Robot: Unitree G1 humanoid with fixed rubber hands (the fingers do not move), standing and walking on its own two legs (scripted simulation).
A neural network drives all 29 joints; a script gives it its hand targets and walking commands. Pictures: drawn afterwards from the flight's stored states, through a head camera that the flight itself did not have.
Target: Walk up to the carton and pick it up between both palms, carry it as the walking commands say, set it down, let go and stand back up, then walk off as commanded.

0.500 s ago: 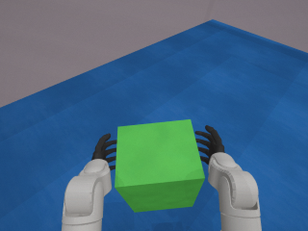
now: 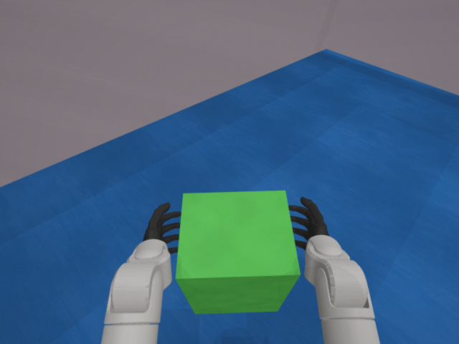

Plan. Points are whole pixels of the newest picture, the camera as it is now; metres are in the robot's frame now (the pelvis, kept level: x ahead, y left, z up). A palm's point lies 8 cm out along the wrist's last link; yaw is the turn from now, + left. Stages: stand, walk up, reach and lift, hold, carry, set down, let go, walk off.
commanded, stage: carry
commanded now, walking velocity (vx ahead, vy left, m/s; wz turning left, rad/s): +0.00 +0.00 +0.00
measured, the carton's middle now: (235, 258) +0.31 +0.00 -0.03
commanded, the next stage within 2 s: none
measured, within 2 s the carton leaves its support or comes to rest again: neither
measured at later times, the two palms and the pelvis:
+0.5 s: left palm (69, 223) +0.30 +0.28 +0.09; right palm (236, 223) +0.30 +0.01 +0.10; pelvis +0.02 +0.13 +0.03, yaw +2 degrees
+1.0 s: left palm out of the picture +0.27 +0.45 +0.09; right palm (127, 231) +0.29 +0.18 +0.08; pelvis -0.02 +0.29 +0.04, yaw +3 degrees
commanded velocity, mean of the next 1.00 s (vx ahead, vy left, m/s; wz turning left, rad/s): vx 0.00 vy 0.00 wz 0.00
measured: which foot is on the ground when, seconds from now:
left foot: down 0.00-0.56, up 0.58-0.70, down 0.72-1.00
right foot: up 0.00-0.30, down 0.32-0.72, up 0.74-1.00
